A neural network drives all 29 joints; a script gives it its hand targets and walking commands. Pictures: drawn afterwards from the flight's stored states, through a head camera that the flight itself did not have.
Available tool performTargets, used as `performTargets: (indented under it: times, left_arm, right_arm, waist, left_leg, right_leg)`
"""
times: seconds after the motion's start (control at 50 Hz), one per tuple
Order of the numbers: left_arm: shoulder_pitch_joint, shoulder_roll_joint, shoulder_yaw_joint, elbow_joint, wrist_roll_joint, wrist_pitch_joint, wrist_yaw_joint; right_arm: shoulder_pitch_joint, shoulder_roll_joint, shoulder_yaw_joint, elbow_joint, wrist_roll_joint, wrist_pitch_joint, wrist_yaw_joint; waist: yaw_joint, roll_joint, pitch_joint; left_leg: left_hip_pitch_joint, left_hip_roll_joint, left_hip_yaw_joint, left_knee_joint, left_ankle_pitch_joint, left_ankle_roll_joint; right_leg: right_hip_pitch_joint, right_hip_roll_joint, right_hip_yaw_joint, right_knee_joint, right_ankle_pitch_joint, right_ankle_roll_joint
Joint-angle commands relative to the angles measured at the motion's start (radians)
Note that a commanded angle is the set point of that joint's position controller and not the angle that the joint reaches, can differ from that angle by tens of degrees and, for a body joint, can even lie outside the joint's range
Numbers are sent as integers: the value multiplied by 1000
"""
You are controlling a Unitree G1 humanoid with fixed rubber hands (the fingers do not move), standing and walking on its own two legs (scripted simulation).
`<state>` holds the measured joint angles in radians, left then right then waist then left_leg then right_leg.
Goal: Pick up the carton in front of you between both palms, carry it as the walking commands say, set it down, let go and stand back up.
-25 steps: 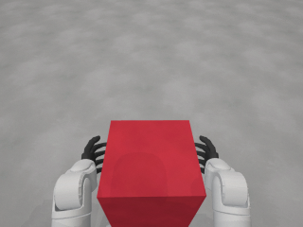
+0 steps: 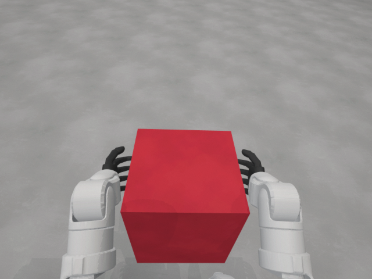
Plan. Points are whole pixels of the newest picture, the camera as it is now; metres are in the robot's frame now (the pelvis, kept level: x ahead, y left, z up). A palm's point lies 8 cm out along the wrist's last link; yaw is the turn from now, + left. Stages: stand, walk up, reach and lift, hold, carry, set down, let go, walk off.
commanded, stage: carry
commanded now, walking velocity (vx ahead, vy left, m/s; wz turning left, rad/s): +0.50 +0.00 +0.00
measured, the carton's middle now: (182, 198) +0.30 -0.01 +0.01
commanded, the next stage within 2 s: none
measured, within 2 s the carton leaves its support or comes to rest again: neither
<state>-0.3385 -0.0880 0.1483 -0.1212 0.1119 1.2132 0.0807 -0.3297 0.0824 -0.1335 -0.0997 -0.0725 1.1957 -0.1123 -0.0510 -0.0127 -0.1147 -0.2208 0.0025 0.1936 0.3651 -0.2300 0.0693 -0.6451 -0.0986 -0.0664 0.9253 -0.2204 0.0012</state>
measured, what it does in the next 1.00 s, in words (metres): walks ahead: right foot, then left foot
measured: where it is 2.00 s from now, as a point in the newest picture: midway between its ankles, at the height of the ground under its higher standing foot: (170, 172)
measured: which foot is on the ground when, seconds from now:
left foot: down 0.00-0.22, up 0.24-0.66, down 0.68-1.00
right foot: up 0.00-0.18, down 0.20-0.72, up 0.74-1.00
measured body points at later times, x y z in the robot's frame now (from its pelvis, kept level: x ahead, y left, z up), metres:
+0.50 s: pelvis +0.34 -0.05 +0.01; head +0.34 -0.06 +0.46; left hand +0.61 +0.12 +0.09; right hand +0.62 -0.19 +0.08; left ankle +0.42 +0.11 -0.69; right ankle +0.29 -0.12 -0.74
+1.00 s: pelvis +0.67 +0.01 +0.01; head +0.68 +0.02 +0.46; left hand +0.95 +0.16 +0.07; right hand +0.94 -0.15 +0.07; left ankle +0.63 +0.09 -0.74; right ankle +0.76 -0.15 -0.69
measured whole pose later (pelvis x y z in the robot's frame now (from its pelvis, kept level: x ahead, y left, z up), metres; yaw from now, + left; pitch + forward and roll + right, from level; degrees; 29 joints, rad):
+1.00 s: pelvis +0.67 +0.01 +0.01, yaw -1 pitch +4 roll -2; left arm -0.11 -0.13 0.08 -0.35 0.12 1.18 0.07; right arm -0.11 0.13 -0.09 -0.33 -0.10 1.17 -0.09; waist -0.01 -0.01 -0.07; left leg -0.12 0.04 0.22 0.25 -0.20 0.04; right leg -0.60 -0.12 -0.10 0.79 -0.16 0.02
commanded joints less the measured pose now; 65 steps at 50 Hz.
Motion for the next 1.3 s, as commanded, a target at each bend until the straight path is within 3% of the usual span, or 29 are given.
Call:
performTargets:
  times: [0.0, 0.12, 0.16, 0.18, 0.2, 0.22, 0.24, 0.26, 0.3, 0.34, 0.44, 0.58, 0.62, 0.66, 0.68, 0.7, 0.72, 0.74, 0.78, 0.82, 0.9, 1.02, 1.12, 1.14, 1.16, 1.18, 1.2, 1.24, 1.28]
  left_arm:
    - [-502, -979, -695, -59, -379, -35, -201]
    - [-396, -1001, -746, -163, -401, -34, -234]
    - [-336, -984, -751, -191, -395, -30, -245]
    - [-305, -968, -749, -203, -391, -27, -249]
    - [-263, -967, -745, -214, -395, -20, -253]
    - [-269, -956, -736, -202, -388, -27, -259]
    - [-243, -972, -740, -209, -405, -28, -261]
    - [-254, -990, -748, -238, -413, -31, -261]
    - [-280, -1018, -764, -281, -422, -36, -261]
    - [-274, -1016, -768, -305, -429, -39, -262]
    - [-217, -951, -763, -317, -428, -27, -270]
    - [-201, -856, -729, -279, -388, 13, -258]
    - [-216, -846, -725, -264, -383, 23, -254]
    - [-235, -843, -729, -262, -385, 31, -252]
    - [-246, -837, -729, -259, -386, 34, -252]
    - [-277, -856, -744, -282, -395, 41, -250]
    - [-289, -868, -747, -271, -396, 38, -254]
    - [-293, -914, -755, -252, -399, 27, -257]
    - [-287, -976, -767, -250, -400, -1, -262]
    - [-282, -1028, -778, -253, -406, -23, -259]
    - [-215, -1032, -791, -265, -384, -53, -242]
    - [-210, -951, -796, -339, -393, -32, -232]
    - [-196, -868, -767, -327, -401, 16, -242]
    - [-199, -857, -758, -319, -398, 22, -245]
    - [-209, -842, -746, -315, -398, 31, -248]
    - [-215, -832, -726, -285, -388, 32, -251]
    - [-166, -847, -714, -246, -392, 27, -252]
    - [-189, -930, -722, -260, -393, 10, -256]
    - [-233, -990, -724, -270, -400, -7, -261]
  right_arm:
    - [-584, 1002, 719, -105, 438, -22, 276]
    - [-397, 992, 712, -182, 354, -20, 271]
    - [-334, 980, 718, -215, 331, -16, 270]
    - [-301, 982, 718, -223, 329, -12, 270]
    - [-285, 965, 712, -244, 326, -9, 271]
    - [-301, 971, 732, -287, 335, 3, 269]
    - [-308, 953, 735, -293, 338, 4, 271]
    - [-324, 976, 744, -300, 347, -1, 274]
    - [-325, 1009, 758, -312, 365, -13, 276]
    - [-299, 1022, 767, -317, 367, -21, 272]
    - [-234, 985, 767, -327, 339, -19, 253]
    - [-252, 891, 751, -315, 345, 31, 259]
    - [-267, 877, 741, -299, 351, 42, 263]
    - [-254, 876, 722, -268, 351, 47, 267]
    - [-247, 875, 713, -255, 349, 47, 270]
    - [-255, 869, 698, -227, 336, 38, 276]
    - [-232, 911, 705, -207, 345, 33, 278]
    - [-256, 942, 712, -238, 358, 26, 282]
    - [-282, 1018, 732, -260, 373, 3, 288]
    - [-305, 1047, 745, -279, 384, -16, 292]
    - [-247, 1028, 754, -302, 389, -32, 303]
    - [-218, 935, 743, -355, 377, -16, 291]
    - [-199, 865, 716, -345, 343, 24, 272]
    - [-201, 850, 712, -339, 340, 32, 271]
    - [-213, 834, 708, -329, 338, 38, 270]
    - [-254, 849, 729, -341, 349, 52, 266]
    - [-233, 843, 727, -337, 351, 57, 268]
    - [-281, 917, 748, -329, 357, 41, 275]
    - [-332, 983, 772, -343, 374, 21, 277]
  waist:
    - [31, 114, -196]
    - [35, 158, -168]
    - [53, 149, -225]
    - [66, 117, -287]
    - [83, -11, -373]
    - [75, -280, -424]
    - [73, -248, -378]
    - [76, -193, -355]
    - [71, -26, -312]
    - [68, -65, -300]
    - [67, -112, -203]
    - [72, -137, -45]
    - [67, -146, -43]
    - [44, -96, -135]
    - [22, -20, -195]
    - [19, 249, -290]
    - [25, 344, -283]
    - [30, 259, -280]
    - [33, 69, -275]
    - [44, 94, -272]
    - [42, 146, -226]
    - [37, 156, -116]
    - [53, 155, -125]
    - [58, 117, -150]
    - [65, 48, -208]
    - [76, -182, -348]
    - [77, -230, -395]
    - [68, -152, -359]
    - [59, -104, -305]
  left_leg:
    - [220, 259, -191, -179, 263, 84]
    - [365, 220, -64, -91, 561, 20]
    - [333, 191, 12, 106, 719, -21]
    - [210, 165, 34, 266, 630, -53]
    - [32, 143, 11, 497, 299, -75]
    - [-340, 1, -49, 756, -151, -111]
    - [-465, 7, -154, 883, -246, -85]
    - [-487, 51, -180, 910, -228, -60]
    - [-452, 118, -196, 808, -124, -49]
    - [-390, 120, -164, 688, -66, -60]
    - [-418, 108, -81, 410, 56, -95]
    - [-353, 71, -1, 166, 202, -65]
    - [-264, 56, 19, 132, 184, -47]
    - [35, -26, 102, 88, 102, -43]
    - [248, 69, -34, 77, 35, -37]
    - [465, 365, -535, -48, -151, 108]
    - [495, 429, -731, -166, 25, 157]
    - [472, 415, -612, -124, 164, 145]
    - [356, 369, -424, -95, 283, 87]
    - [265, 325, -301, -146, 204, 40]
    - [265, 294, -187, -209, 158, 54]
    - [303, 247, -72, -191, 347, 46]
    - [269, 192, 52, 77, 674, -42]
    - [200, 158, 65, 187, 635, -79]
    - [61, 133, 40, 334, 367, -115]
    - [-184, 55, -13, 601, -116, -139]
    - [-260, -1, -95, 724, -350, -132]
    - [-247, 67, -180, 691, -329, -91]
    - [-164, 100, -171, 438, -261, -88]
  right_leg:
    - [-6, -4, -41, -195, 98, 11]
    - [121, 54, -129, -452, 226, -15]
    - [354, 123, -211, -547, 210, -26]
    - [578, 104, -191, -533, 160, -34]
    - [783, -111, 97, -543, 72, -62]
    - [1049, -349, 536, -628, 27, -215]
    - [1009, -346, 565, -666, 125, -240]
    - [960, -306, 450, -645, 256, -223]
    - [826, -270, 283, -661, 325, -167]
    - [755, -231, 173, -707, 256, -136]
    - [730, -175, 29, -761, 226, -142]
    - [718, -149, -65, -738, 367, -106]
    - [719, -149, -90, -671, 468, -85]
    - [636, -90, -173, -407, 564, -41]
    - [476, -61, -165, -206, 404, -11]
    - [190, 52, -132, 126, 149, 47]
    - [21, 121, -33, 303, -241, 35]
    - [-21, 54, 50, 401, -243, 7]
    - [-7, -23, 73, 337, -136, -17]
    - [57, -38, 53, 211, -50, -13]
    - [28, -28, -14, -8, 27, 18]
    - [36, 11, -106, -329, 167, 20]
    - [341, 98, -201, -529, 337, 2]
    - [491, 98, -204, -587, 407, 4]
    - [686, -50, -58, -551, 658, -5]
    - [1009, -304, 225, -452, 995, -155]
    - [993, -342, 335, -537, 961, -231]
    - [856, -290, 199, -590, 808, -185]
    - [710, -220, 70, -625, 684, -115]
